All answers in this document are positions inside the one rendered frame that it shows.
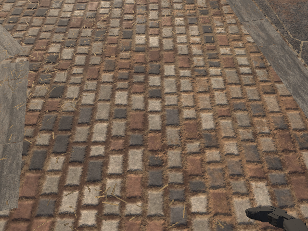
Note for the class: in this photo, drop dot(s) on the right robot hand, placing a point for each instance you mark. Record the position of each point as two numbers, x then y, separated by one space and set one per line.
276 217

